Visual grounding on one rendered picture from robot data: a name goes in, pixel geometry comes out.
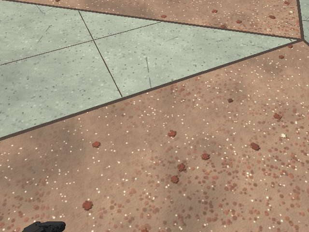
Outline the left robot hand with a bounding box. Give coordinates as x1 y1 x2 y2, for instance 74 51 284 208
22 221 66 232

